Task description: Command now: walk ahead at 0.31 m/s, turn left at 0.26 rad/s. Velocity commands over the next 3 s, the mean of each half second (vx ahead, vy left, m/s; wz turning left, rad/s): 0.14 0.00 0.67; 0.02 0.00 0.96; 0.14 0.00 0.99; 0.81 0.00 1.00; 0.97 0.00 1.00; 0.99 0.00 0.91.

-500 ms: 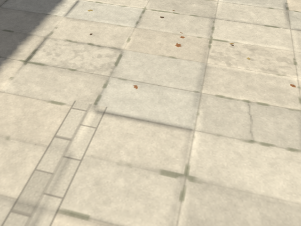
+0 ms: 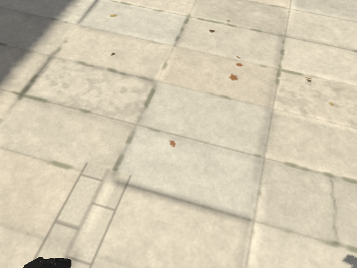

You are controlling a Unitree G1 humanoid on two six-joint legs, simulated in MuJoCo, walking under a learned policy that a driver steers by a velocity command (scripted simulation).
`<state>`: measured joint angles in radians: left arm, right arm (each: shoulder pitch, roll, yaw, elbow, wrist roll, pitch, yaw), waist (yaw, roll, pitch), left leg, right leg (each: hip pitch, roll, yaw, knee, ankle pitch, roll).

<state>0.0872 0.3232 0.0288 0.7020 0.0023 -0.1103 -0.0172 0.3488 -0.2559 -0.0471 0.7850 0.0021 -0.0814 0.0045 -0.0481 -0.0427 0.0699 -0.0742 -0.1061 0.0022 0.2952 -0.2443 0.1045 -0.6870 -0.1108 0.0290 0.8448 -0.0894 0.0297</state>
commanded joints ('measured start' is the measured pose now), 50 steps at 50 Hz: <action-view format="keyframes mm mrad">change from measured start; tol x32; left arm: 1 -36 -17 -14 -58 19 -17 -23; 50 -15 87 94 -19 -10 74 13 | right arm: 1 9 -163 -41 -39 9 -9 -24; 50 -241 -233 -95 -321 31 134 -40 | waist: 1 -4 65 -63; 9 89 -268 -647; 15 18 -86 -147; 26 -13 -54 -166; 28 4 363 -44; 50 78 204 -193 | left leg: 1 -192 131 -43 -31 665 62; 6 -66 154 -194 276 625 -17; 7 -125 102 -183 502 488 -65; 8 -370 -32 -146 922 -347 -135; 10 -518 39 -243 1238 -442 -176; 26 -138 151 72 345 15 -47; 30 -95 411 -555 -36 110 232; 50 -134 141 -616 209 276 49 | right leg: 1 302 128 -96 -287 328 17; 6 482 144 -8 -410 338 -50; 8 975 -275 290 -251 1192 -255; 13 612 -216 206 -466 299 -286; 24 437 -246 -122 -563 -25 -205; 29 -35 104 -62 248 -574 53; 50 417 171 97 -447 -105 10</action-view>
